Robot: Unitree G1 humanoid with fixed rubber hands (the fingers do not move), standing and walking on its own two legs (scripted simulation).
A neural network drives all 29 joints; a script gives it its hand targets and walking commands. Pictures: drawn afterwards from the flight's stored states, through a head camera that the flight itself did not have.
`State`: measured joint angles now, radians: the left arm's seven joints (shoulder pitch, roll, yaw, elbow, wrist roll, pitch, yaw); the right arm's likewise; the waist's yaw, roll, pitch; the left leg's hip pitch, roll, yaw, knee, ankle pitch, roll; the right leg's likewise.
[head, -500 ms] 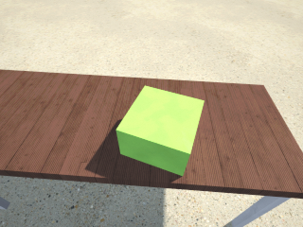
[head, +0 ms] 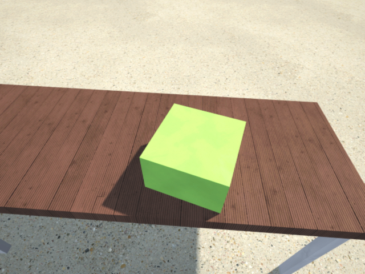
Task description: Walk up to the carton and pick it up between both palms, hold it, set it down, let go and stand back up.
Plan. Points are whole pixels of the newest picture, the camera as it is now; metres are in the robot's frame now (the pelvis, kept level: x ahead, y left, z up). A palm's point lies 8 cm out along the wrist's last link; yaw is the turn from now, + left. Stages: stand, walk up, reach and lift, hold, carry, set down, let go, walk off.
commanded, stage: stand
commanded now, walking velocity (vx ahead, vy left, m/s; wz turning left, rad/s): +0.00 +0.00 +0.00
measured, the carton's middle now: (195, 154) +0.48 -0.02 -0.05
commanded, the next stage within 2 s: none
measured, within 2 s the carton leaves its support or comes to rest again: neither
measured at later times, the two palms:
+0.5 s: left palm out of the picture -0.01 +0.23 -0.14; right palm out of the picture -0.02 -0.23 -0.14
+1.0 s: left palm out of the picture -0.01 +0.23 -0.14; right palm out of the picture -0.02 -0.22 -0.14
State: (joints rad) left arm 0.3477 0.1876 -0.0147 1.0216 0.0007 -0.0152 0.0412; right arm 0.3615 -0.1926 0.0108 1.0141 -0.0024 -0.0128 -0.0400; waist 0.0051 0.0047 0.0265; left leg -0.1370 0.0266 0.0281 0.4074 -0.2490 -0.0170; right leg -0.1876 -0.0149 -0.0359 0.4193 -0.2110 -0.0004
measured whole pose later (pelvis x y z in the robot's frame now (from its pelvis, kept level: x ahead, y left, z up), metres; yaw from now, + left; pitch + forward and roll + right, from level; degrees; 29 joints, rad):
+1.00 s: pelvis +0.00 +0.00 +0.00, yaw -1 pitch -1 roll +0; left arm 0.34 0.17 -0.02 1.06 0.00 -0.01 0.05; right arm 0.37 -0.18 0.01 1.05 0.00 -0.02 -0.04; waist 0.01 0.01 0.02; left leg -0.14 0.02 0.04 0.40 -0.25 -0.01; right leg -0.19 -0.02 -0.02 0.42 -0.21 0.01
